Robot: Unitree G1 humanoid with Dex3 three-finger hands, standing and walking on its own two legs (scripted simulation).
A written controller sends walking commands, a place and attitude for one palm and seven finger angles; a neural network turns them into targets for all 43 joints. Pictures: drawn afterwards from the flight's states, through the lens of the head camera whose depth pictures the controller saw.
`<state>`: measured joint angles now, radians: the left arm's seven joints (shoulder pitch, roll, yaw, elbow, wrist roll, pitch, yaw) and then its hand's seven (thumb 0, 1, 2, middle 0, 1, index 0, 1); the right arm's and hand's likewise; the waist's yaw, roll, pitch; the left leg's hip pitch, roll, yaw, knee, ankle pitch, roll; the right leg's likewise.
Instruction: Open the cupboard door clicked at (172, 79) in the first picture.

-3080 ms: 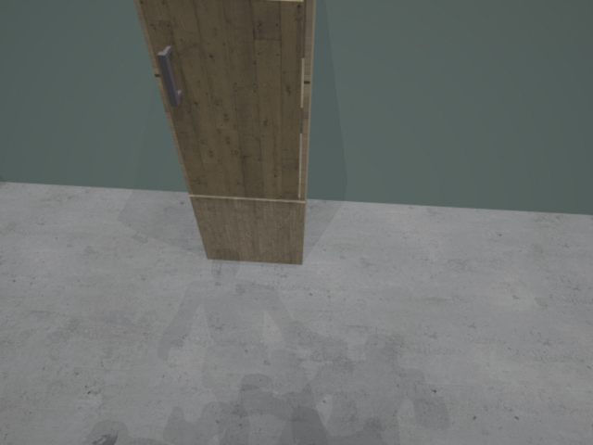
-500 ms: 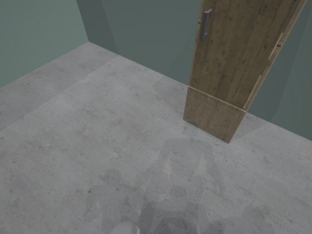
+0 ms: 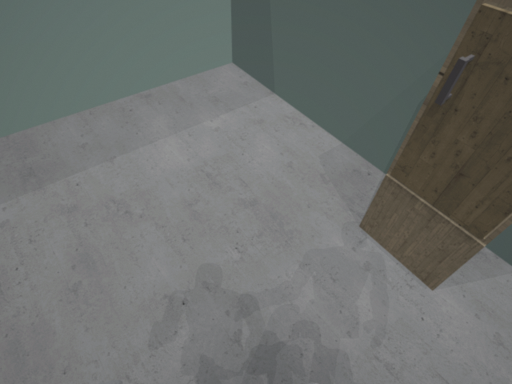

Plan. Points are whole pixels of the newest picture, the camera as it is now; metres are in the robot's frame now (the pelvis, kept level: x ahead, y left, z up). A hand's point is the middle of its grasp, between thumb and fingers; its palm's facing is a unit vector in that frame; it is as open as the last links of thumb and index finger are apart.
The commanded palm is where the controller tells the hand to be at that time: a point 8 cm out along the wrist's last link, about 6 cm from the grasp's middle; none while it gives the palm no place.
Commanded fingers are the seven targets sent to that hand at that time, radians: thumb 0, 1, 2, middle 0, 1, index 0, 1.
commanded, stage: walk to a spot facing it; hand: left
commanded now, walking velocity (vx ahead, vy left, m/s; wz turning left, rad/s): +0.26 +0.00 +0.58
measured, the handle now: (454, 80) +0.85 -0.51 +0.05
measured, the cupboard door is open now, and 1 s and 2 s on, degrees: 0 0 0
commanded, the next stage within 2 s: turn to face it in 0.28 s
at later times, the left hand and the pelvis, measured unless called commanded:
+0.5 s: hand out of the picture +0.03 +0.18 -0.20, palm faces +0.36 -0.91 -0.19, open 7.4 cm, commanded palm none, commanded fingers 0.00 0.90 0.90 -0.20 -0.30 -0.20 -0.30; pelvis +0.15 +0.03 -0.02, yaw +18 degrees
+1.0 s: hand (138, 320) +0.26 +0.24 -0.17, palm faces +0.09 -0.96 -0.28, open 7.4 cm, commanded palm none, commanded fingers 0.00 0.90 0.90 -0.20 -0.30 -0.20 -0.30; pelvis +0.20 +0.03 -0.02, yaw +1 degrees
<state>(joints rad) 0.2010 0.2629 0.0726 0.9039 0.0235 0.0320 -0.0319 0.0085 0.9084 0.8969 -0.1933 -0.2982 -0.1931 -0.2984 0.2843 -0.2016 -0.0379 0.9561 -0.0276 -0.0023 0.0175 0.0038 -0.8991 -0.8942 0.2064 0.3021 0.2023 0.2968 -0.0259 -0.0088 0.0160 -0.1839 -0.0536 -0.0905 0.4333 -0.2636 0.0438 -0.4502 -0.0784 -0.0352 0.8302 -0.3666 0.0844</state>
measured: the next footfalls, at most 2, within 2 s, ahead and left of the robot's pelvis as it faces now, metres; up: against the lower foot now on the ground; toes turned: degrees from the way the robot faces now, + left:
right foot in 0.10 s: +0.11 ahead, -0.14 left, +0.00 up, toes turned +0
left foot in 0.50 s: +0.24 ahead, +0.16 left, +0.00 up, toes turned +25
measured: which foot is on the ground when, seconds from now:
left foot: down 0.00-0.10, up 0.12-0.48, down 0.50-0.96, up 0.98-1.00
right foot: up 0.00-0.08, down 0.10-0.50, up 0.52-0.94, down 0.96-1.00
